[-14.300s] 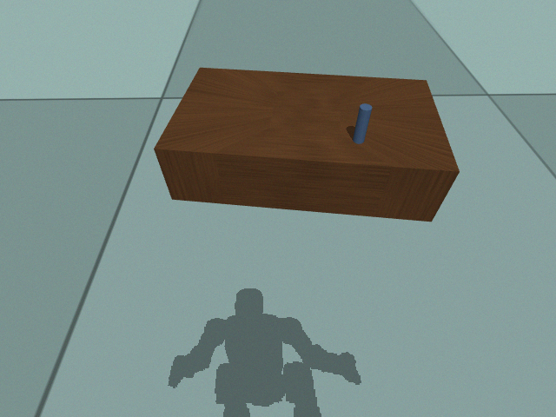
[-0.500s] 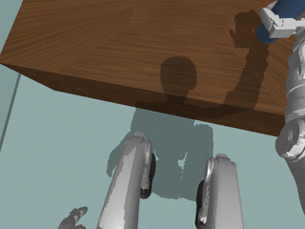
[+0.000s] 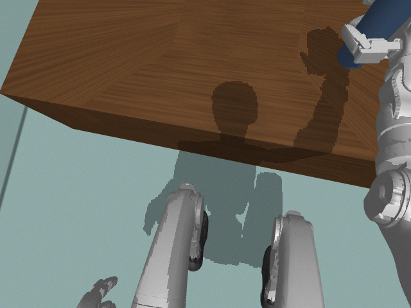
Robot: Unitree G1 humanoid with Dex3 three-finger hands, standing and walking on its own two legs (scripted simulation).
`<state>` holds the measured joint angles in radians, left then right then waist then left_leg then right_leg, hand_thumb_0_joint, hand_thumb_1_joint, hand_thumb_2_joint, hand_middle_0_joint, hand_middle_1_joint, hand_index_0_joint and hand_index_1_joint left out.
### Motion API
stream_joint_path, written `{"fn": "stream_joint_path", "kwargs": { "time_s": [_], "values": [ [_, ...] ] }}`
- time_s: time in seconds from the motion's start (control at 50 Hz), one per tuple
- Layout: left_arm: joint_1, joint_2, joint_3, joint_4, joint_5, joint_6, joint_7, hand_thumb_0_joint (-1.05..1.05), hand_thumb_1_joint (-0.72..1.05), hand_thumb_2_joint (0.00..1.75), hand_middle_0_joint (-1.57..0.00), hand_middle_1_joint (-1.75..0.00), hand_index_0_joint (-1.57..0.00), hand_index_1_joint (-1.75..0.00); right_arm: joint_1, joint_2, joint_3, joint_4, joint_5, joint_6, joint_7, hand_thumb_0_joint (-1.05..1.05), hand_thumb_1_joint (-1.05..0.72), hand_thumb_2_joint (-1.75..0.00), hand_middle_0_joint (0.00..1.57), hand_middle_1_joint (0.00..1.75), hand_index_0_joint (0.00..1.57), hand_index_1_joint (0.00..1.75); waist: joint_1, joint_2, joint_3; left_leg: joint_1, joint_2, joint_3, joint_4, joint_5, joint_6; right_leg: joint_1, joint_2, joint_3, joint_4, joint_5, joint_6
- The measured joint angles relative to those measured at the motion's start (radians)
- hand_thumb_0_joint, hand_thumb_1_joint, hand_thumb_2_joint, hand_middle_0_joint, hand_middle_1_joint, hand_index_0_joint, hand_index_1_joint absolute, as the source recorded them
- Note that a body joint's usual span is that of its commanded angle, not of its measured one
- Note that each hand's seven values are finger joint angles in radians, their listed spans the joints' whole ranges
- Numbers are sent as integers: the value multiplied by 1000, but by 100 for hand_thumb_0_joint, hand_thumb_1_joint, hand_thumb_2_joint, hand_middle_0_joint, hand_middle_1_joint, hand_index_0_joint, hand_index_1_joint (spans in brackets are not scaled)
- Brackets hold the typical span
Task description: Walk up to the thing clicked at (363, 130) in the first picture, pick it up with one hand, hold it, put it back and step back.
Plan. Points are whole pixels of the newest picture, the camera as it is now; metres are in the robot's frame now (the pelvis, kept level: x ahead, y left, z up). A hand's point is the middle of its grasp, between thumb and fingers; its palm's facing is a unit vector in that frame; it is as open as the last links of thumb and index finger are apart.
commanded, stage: lift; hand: right
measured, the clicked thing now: (379, 23) +0.58 -0.16 +0.04
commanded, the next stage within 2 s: hold in 1.74 s
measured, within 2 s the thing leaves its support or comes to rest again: neither
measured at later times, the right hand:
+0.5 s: hand (406, 23) +0.52 -0.15 +0.12, palm faces +0.09 +1.00 -0.03, open 7.4 cm
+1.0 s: hand out of the picture +0.44 -0.15 +0.21, palm faces +0.10 +0.99 -0.02, open 7.4 cm
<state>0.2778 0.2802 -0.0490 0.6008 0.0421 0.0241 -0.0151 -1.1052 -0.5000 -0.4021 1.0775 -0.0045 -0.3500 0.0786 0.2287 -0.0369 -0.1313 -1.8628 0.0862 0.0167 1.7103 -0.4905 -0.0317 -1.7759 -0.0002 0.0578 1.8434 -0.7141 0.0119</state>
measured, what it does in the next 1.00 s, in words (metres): rises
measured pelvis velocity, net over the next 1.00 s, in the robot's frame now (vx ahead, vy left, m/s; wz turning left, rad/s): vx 0.04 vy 0.01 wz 0.00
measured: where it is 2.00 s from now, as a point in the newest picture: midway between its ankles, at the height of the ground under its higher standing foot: (232, 269)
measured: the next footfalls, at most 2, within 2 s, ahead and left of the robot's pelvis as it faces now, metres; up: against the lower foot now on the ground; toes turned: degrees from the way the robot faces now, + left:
none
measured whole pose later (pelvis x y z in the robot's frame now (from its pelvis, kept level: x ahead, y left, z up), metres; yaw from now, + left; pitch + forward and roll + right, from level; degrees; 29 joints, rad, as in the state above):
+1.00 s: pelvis +0.04 +0.01 +0.17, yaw +0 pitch +18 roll +1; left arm 0.24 0.24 0.02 0.68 0.01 -0.06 0.02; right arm -0.38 -0.21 -0.20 0.60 0.12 -0.38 0.02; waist 0.07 0.00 -0.11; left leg -1.00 0.05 0.04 1.08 -0.39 -0.02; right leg -0.91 -0.04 0.03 1.17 -0.57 0.02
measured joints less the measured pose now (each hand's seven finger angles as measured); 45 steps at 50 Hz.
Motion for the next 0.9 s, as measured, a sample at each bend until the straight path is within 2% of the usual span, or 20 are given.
{"fn": "stream_joint_path", "kwargs": {
  "time_s": [0.26,0.66,0.9],
  "values": [
    [-7,-20,25,17,-13,-7,8,1,89,90,-21,-29,-20,-30,143,88,26,-124,30,20,-24,-2,14,-110,86,115,91,120,-43,2,-13,133,-6,2,-95,9,0,134,-8,-8,-102,15,-2],
    [-21,-43,60,56,-34,-50,37,1,87,92,-21,-29,-19,-30,500,239,139,-369,94,30,-72,-2,15,-111,86,114,91,119,-125,19,-16,558,-25,21,-400,52,8,558,-30,-15,-430,83,6],
    [-32,-44,70,71,-30,-83,40,1,86,92,-21,-29,-18,-30,669,276,192,-443,111,-12,-68,-2,15,-111,86,114,91,119,-153,37,12,794,-33,27,-576,89,12,794,-38,-21,-621,134,11]
  ]
}}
